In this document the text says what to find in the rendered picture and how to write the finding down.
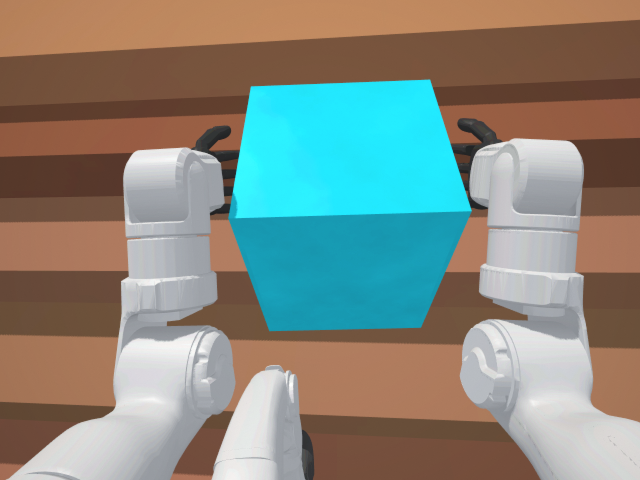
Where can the robot right forearm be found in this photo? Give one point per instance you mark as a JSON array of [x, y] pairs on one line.
[[533, 190]]

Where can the robot left shin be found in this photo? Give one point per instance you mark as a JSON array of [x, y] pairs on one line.
[[292, 450]]

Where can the right robot upper arm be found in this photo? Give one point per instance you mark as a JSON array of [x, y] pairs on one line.
[[535, 379]]

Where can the robot left forearm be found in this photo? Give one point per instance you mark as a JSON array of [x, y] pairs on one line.
[[168, 197]]

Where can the carton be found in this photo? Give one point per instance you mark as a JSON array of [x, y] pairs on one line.
[[347, 204]]

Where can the robot right hand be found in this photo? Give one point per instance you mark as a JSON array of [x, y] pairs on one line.
[[487, 136]]

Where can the robot left thigh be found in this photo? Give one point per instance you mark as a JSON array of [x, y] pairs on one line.
[[252, 448]]

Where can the left robot upper arm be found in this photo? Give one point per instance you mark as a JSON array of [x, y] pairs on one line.
[[169, 380]]

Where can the robot left hand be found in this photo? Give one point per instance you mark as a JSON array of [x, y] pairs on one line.
[[204, 143]]

